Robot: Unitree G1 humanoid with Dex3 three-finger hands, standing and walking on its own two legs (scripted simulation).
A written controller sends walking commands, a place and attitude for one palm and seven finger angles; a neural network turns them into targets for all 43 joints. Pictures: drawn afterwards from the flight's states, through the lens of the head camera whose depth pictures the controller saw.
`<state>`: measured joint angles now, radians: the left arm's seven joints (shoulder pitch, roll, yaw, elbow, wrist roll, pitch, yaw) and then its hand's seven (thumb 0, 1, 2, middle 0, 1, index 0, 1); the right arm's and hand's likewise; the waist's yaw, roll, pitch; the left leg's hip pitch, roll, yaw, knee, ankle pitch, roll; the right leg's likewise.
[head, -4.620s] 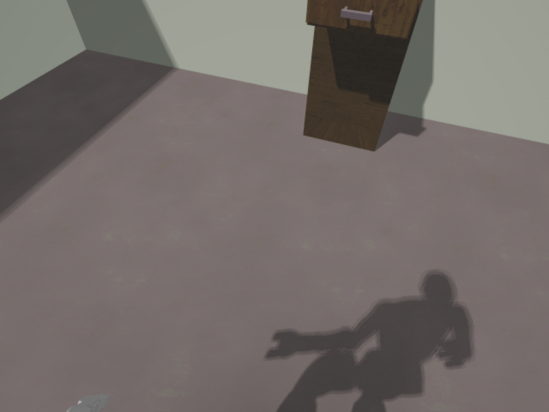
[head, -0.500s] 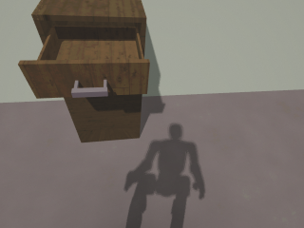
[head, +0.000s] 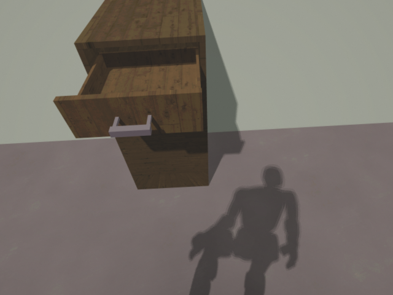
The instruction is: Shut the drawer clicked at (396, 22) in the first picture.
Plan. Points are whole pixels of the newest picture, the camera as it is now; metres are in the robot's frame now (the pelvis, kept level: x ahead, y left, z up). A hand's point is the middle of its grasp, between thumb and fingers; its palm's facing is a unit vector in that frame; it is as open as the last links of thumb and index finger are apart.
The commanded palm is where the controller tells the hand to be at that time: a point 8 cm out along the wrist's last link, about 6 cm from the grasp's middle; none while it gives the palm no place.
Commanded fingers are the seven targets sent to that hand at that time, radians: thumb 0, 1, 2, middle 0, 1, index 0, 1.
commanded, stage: take the last steps up to it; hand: left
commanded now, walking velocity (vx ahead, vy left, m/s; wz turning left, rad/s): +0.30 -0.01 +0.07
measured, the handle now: (131, 125) +0.52 +0.21 +0.04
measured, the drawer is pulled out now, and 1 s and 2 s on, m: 0.28 0.28 0.28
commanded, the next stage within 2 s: come to a stop and stand still in 0.70 s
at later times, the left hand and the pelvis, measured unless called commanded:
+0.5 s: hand out of the picture +0.01 +0.20 -0.18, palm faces +0.10 -0.99 -0.14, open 7.4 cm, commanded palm none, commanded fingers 0.00 0.90 0.90 -0.20 -0.30 -0.20 -0.30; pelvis +0.08 +0.04 +0.00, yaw +1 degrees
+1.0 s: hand (143, 242) +0.28 +0.17 -0.16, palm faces +0.06 -0.97 -0.25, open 7.2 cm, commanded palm none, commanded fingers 0.00 0.90 0.90 -0.20 -0.30 -0.20 -0.30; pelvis +0.20 -0.01 +0.00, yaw +1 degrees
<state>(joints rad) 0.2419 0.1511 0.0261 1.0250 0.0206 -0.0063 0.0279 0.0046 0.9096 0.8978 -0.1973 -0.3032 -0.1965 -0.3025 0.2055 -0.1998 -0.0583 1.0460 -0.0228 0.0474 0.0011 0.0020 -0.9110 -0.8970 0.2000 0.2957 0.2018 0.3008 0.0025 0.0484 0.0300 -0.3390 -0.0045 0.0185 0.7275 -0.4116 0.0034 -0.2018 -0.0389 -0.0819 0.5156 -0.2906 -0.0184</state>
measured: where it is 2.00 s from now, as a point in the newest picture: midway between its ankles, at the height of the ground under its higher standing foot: outside the picture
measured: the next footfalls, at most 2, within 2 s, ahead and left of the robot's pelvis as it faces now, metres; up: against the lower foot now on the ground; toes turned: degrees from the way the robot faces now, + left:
left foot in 0.36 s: +0.11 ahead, +0.15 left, +0.00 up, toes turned +11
right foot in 0.76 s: +0.29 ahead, -0.10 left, +0.00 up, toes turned -7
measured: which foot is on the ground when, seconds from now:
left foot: up 0.00-0.34, down 0.36-0.78, up 0.80-1.00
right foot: down 0.00-0.36, up 0.38-0.74, down 0.76-1.00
